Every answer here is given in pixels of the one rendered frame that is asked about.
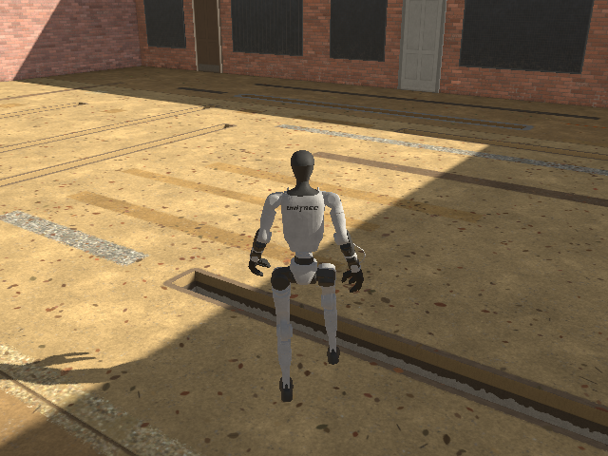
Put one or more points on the robot left upper arm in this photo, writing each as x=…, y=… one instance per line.
x=268, y=216

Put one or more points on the robot right upper arm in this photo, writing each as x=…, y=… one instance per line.
x=333, y=201

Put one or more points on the robot left forearm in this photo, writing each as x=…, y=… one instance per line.
x=257, y=249

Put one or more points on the robot right hand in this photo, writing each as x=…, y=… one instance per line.
x=358, y=277

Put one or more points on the robot left hand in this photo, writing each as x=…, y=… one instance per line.
x=262, y=262

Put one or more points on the robot right forearm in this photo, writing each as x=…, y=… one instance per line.
x=350, y=255

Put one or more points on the robot left foot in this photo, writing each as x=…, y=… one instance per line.
x=286, y=394

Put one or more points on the right robot thigh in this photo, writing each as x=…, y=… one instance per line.
x=326, y=277

